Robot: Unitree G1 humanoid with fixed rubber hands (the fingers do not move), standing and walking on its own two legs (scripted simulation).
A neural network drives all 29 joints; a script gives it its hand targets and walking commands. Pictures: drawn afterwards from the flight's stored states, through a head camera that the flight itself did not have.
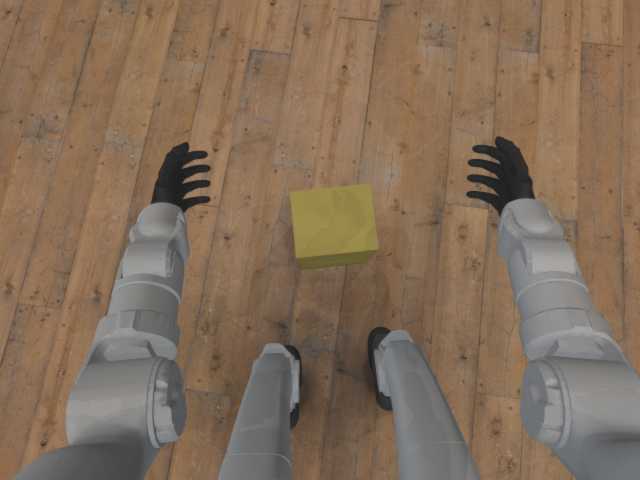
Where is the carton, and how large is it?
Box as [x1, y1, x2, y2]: [290, 183, 378, 269]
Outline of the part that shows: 369,183 290,192 296,258 302,269 367,262 378,249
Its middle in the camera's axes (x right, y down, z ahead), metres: +0.03 -0.02 +0.97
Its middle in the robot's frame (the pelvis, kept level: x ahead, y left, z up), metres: +0.47 -0.02 -0.56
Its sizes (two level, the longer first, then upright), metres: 0.179 0.149 0.240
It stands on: the floor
